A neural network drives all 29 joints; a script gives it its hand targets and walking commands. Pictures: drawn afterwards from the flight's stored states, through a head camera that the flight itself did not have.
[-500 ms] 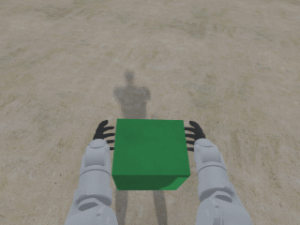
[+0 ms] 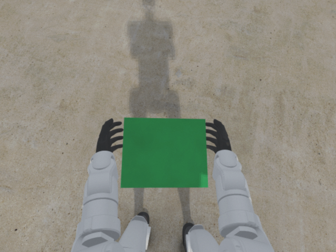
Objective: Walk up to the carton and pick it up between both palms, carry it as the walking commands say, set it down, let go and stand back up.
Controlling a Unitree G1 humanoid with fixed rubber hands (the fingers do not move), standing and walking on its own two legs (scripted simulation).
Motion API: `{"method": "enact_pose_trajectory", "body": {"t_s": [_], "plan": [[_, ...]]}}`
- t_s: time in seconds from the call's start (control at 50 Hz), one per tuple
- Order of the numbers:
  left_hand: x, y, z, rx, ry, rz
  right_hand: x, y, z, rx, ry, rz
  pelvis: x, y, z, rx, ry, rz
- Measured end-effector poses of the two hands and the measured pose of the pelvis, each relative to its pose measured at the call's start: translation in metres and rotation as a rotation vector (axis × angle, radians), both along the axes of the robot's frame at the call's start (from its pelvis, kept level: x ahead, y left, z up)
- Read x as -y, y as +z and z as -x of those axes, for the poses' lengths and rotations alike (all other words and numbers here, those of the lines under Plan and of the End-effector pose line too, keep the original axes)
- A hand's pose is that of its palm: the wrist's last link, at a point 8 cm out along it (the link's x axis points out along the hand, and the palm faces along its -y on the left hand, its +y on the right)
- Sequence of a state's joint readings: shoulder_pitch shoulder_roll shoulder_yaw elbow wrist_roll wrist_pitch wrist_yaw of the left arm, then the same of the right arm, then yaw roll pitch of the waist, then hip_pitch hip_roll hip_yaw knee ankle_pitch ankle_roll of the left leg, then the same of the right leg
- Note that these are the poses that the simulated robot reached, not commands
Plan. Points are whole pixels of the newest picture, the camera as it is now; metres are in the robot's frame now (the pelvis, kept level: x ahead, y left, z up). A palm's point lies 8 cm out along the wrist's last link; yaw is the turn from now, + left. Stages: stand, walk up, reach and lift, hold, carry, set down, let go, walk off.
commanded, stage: set down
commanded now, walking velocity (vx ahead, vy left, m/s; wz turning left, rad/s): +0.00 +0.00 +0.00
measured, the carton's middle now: (163, 155) +0.35 +0.04 -0.15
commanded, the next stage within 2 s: none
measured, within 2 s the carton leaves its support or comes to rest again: neither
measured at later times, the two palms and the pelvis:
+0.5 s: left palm (114, 153) +0.35 +0.18 -0.14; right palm (212, 149) +0.38 -0.10 -0.14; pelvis -0.03 +0.01 -0.08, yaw -1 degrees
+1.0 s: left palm (120, 153) +0.37 +0.18 -0.23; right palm (205, 149) +0.41 -0.10 -0.23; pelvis -0.04 +0.00 -0.16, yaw -2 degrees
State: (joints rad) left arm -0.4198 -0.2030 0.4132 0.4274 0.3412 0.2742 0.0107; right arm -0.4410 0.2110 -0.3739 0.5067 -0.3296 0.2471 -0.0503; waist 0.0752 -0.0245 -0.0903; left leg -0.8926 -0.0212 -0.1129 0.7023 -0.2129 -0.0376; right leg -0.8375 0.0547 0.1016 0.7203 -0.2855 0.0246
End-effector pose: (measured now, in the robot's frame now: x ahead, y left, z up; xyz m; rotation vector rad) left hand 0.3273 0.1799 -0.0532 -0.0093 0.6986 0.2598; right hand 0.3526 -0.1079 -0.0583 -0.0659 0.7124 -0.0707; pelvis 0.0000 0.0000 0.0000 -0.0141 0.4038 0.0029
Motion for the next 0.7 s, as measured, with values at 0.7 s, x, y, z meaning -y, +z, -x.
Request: {"method": "enact_pose_trajectory", "body": {"t_s": [0.7], "plan": [[0.0,-0.124,-0.028,0.022,0.044,0.018,-0.003,-0.118,-0.038,0.029,-0.025,-0.011,-0.004,-0.116,0.034,-0.284,-0.012,0.008]]}}
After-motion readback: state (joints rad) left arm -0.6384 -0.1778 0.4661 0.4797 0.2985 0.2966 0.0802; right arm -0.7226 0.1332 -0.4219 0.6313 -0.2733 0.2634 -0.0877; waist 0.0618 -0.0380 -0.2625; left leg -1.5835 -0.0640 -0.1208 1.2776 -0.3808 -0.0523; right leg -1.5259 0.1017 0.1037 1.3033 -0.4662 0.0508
